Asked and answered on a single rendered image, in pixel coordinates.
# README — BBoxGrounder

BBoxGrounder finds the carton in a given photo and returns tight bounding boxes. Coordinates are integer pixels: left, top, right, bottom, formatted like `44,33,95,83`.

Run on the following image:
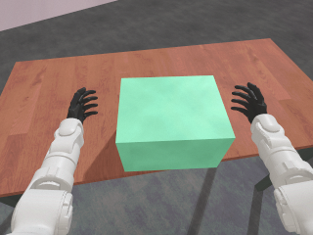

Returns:
115,75,236,172

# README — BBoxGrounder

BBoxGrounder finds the right robot upper arm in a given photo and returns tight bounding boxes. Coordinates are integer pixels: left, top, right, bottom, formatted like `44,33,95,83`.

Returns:
273,180,313,235

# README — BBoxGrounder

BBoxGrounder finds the left robot forearm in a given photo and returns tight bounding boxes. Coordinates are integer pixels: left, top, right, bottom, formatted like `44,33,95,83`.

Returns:
11,117,84,232

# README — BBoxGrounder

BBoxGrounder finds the left robot hand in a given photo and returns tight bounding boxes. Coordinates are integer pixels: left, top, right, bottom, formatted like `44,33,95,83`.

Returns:
67,87,98,124

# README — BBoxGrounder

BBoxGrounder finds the right robot forearm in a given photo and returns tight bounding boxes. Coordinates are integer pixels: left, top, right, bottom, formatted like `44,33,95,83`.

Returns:
250,114,313,190

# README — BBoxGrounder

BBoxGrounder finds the table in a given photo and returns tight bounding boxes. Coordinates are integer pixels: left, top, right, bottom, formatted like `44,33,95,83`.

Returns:
0,38,313,208

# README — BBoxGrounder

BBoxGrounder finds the right robot hand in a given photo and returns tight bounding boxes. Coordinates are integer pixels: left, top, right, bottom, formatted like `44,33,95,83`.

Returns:
231,82,268,123

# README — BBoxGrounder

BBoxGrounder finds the left robot upper arm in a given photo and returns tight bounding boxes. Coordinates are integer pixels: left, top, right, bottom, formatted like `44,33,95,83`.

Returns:
6,189,73,235

